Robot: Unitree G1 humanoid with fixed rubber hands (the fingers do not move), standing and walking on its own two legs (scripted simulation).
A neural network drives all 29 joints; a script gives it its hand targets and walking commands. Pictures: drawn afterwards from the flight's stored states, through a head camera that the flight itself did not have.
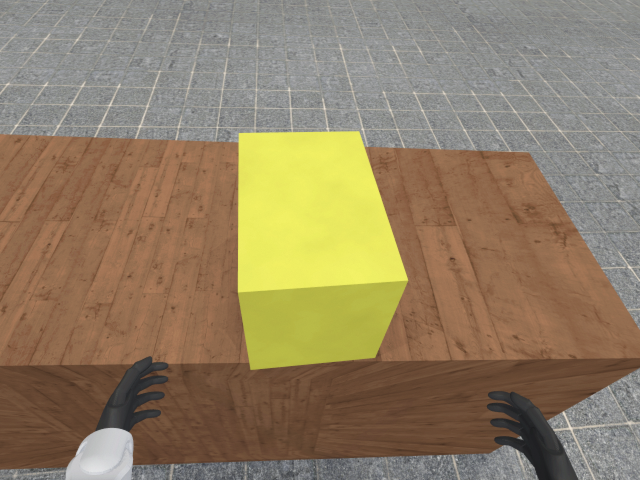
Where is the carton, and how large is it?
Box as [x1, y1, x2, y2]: [238, 131, 407, 369]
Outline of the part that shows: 358,131 239,133 238,296 250,369 374,357 406,284 407,278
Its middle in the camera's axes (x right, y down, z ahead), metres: -0.02 +0.01 +0.60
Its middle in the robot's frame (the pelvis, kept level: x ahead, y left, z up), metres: +0.46 +0.03 +0.01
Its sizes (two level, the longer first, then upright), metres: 0.288 0.189 0.210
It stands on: a pedestal, 0.68 m high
